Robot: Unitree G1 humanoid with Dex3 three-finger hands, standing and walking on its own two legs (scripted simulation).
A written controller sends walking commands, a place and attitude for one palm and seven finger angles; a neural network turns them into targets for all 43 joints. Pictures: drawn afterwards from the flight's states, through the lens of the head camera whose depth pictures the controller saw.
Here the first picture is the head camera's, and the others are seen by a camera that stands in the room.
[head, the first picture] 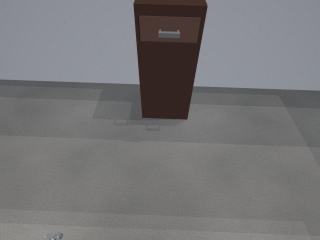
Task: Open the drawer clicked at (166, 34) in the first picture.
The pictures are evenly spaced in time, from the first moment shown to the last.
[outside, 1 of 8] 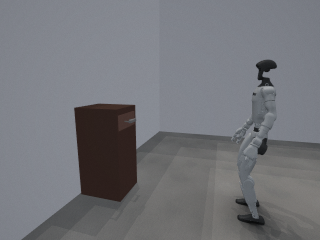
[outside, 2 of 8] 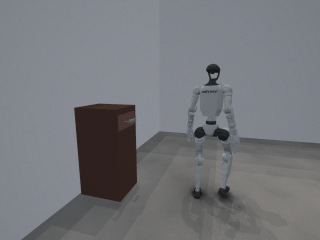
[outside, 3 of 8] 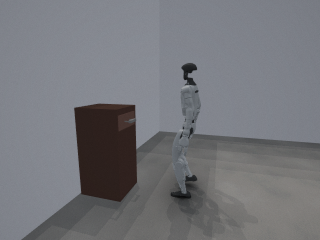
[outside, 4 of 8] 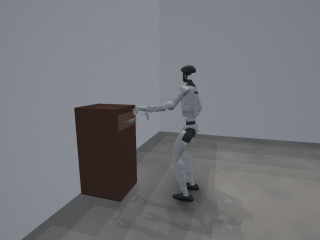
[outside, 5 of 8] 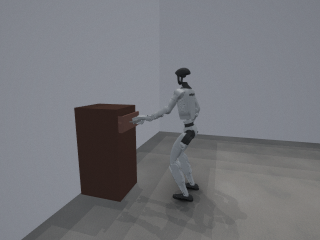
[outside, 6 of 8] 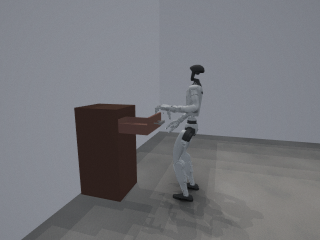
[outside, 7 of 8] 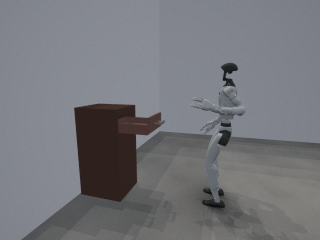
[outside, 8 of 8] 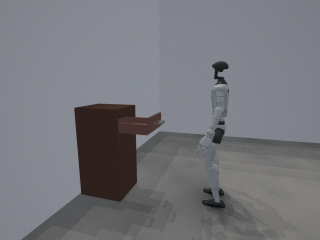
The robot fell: no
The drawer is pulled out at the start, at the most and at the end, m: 0.00 0.30 0.30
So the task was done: yes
